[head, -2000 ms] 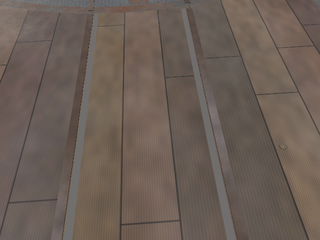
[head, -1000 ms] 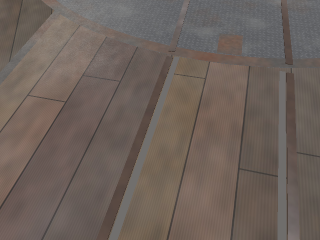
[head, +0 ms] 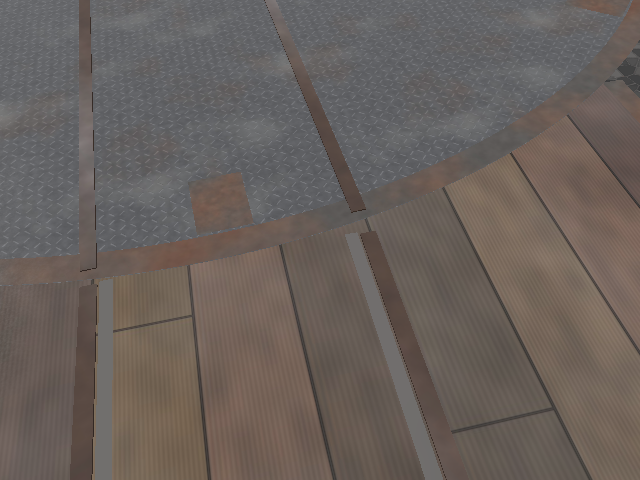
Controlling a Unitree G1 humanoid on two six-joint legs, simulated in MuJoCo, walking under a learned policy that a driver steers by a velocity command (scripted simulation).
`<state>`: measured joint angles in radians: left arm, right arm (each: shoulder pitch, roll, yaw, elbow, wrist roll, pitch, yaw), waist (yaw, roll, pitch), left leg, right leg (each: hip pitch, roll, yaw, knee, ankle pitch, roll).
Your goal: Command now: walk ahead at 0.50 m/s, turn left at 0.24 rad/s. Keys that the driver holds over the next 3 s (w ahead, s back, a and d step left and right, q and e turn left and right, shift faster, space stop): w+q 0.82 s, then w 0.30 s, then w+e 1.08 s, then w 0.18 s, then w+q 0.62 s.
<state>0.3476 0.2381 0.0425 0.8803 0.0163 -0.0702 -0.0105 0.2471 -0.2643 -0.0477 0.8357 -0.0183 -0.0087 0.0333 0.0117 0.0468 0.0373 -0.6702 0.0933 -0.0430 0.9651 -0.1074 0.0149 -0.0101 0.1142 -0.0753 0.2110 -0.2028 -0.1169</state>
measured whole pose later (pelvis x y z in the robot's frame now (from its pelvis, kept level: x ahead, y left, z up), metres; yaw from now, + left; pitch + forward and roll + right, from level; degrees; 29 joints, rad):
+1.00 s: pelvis +0.55 +0.10 +0.00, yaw +32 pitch +1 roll -1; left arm 0.32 0.26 0.03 0.83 0.02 -0.09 -0.01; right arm 0.22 -0.31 -0.06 0.78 -0.04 -0.01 0.04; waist 0.02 0.05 0.02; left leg -0.54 -0.01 -0.07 1.04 -0.28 0.04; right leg -0.17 0.01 -0.09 0.34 -0.19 -0.04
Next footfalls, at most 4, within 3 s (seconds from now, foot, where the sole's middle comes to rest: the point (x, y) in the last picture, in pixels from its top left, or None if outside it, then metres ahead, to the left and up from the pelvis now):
0.24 left None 0.29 0.10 -0.78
0.76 right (336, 416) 0.63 0.04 -0.78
1.24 left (196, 387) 0.70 0.35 -0.78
1.76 right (239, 268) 1.05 0.29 -0.78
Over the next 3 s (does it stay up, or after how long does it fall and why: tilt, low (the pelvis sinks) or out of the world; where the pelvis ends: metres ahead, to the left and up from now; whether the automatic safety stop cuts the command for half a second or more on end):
stays up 1.51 0.36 0.00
